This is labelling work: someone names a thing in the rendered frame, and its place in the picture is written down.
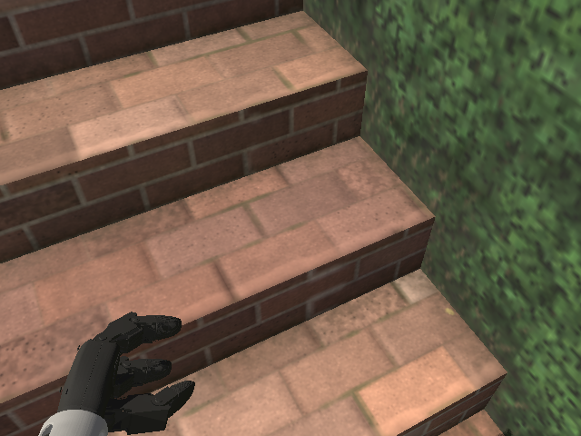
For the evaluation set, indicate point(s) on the left robot hand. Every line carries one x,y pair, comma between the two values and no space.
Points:
99,375

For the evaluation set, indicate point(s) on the robot left forearm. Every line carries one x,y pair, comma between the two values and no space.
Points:
74,423

